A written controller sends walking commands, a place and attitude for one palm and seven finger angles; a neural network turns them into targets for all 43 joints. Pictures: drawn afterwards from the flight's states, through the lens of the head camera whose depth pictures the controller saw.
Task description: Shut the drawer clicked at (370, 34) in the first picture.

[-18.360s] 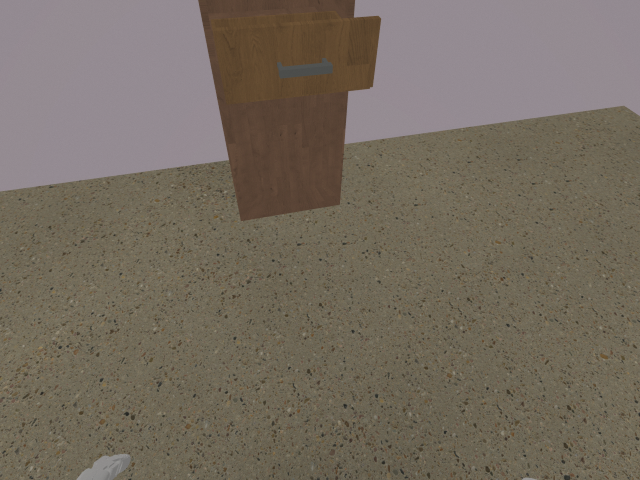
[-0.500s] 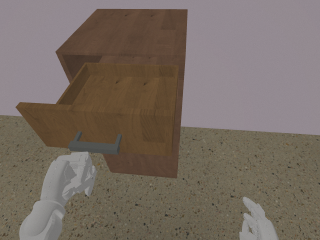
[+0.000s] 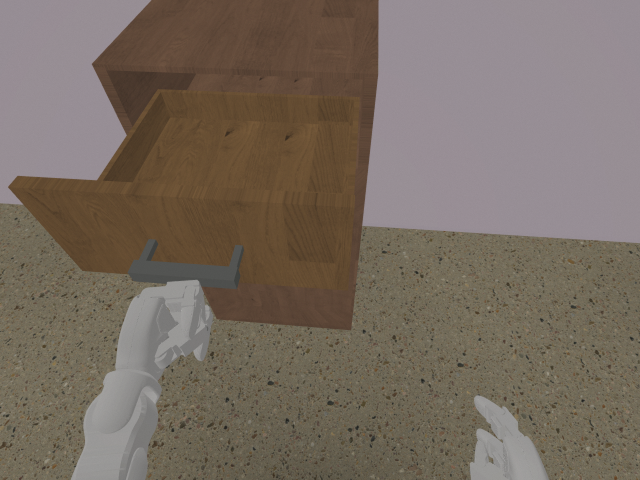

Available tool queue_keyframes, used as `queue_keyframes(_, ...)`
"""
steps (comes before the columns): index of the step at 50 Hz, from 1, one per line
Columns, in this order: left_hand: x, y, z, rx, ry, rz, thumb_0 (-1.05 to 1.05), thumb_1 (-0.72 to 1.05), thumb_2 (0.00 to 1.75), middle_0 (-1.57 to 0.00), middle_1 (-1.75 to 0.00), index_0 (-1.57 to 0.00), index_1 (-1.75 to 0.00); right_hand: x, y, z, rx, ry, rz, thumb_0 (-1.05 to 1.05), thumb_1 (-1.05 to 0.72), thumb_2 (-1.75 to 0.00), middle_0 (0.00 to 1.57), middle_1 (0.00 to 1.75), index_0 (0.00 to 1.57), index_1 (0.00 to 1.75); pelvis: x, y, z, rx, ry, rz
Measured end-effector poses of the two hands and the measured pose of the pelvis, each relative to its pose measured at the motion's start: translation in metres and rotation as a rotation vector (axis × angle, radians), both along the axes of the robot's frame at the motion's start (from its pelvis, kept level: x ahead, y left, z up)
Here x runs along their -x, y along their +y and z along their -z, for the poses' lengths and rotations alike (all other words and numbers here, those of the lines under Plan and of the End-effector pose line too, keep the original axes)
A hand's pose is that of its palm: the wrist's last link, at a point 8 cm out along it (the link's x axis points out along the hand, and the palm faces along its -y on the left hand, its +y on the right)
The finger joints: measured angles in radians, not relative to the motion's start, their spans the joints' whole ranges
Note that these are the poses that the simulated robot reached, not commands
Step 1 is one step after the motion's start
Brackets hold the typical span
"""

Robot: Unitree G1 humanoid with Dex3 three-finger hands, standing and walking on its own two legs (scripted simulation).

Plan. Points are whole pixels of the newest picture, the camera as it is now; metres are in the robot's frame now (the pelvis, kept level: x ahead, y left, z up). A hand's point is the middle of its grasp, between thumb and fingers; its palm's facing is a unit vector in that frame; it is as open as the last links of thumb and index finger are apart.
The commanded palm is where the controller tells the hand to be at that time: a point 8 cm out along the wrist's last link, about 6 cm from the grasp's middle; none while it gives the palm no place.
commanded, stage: bring the fist close to the handle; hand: left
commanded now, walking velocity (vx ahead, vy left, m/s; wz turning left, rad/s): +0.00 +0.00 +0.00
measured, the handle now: (189, 261) +0.37 +0.19 +0.06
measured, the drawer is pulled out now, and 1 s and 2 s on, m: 0.28 0.23 0.11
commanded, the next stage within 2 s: push the drawer shut in 0.38 s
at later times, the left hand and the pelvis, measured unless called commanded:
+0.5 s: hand (210, 321) +0.28 +0.14 +0.07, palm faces -0.04 -1.00 -0.05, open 3.3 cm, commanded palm +0.26 +0.20 +0.07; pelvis +0.00 -0.01 +0.00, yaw +0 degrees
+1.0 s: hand (222, 280) +0.34 +0.14 +0.06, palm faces -0.05 -1.00 -0.04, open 3.0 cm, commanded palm +0.32 +0.20 +0.07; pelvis -0.01 -0.01 +0.00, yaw +0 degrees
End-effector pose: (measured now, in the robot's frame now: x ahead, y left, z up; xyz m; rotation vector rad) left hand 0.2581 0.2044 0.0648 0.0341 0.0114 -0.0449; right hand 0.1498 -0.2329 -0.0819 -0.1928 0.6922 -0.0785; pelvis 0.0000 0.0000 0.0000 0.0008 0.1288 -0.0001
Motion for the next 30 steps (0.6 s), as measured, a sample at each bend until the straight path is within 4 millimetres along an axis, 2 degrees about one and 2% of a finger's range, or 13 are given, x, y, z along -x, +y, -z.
queue_keyframes(4, -0.004, -0.002, 0.004, 0.002, 0.005, 0.012, 0.02, 0.90, 0.90, -1.40, -1.60, -1.40, -1.60, 0.005, -0.004, 0.003, 0.005, 0.018, 0.015, 0.01, -0.91, -0.90, 0.21, 0.30, 0.20, 0.30, 0.001, 0.000, 0.002, 0.001, 0.009, 0.004)
queue_keyframes(11, -0.005, -0.004, -0.007, 0.001, -0.050, 0.010, 0.02, 0.90, 0.90, -1.40, -1.60, -1.40, -1.60, 0.010, -0.007, 0.005, 0.001, 0.030, 0.034, 0.01, -0.91, -0.90, 0.21, 0.30, 0.20, 0.30, 0.001, 0.000, 0.002, -0.001, 0.009, 0.007)
queue_keyframes(20, -0.001, -0.007, 0.004, -0.005, 0.008, 0.004, 0.02, 0.90, 0.90, -1.40, -1.60, -1.40, -1.60, 0.009, -0.011, 0.004, 0.002, 0.031, 0.036, 0.01, -0.91, -0.90, 0.21, 0.30, 0.20, 0.30, 0.003, -0.003, 0.002, -0.002, 0.007, 0.005)
queue_keyframes(30, -0.014, -0.007, -0.004, -0.011, -0.037, 0.002, 0.01, 0.90, 0.91, -1.40, -1.60, -1.40, -1.60, 0.007, -0.013, 0.007, -0.002, 0.042, 0.028, 0.01, -0.91, -0.90, 0.21, 0.30, 0.20, 0.30, 0.004, -0.008, 0.003, -0.003, 0.013, -0.001)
